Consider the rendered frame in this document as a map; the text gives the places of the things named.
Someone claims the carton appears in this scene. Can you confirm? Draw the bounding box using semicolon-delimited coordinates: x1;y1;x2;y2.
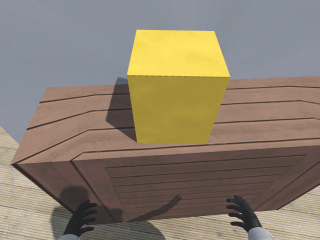
127;30;230;144

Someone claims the right robot forearm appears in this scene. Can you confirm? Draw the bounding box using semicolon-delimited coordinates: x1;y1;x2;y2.
248;227;275;240

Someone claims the pedestal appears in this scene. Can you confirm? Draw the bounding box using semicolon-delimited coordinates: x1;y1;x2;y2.
10;76;320;226

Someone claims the robot left hand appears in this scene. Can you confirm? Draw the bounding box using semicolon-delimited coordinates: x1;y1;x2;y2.
63;200;98;237

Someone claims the robot right hand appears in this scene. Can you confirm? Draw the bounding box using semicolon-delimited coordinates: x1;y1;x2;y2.
226;195;262;233

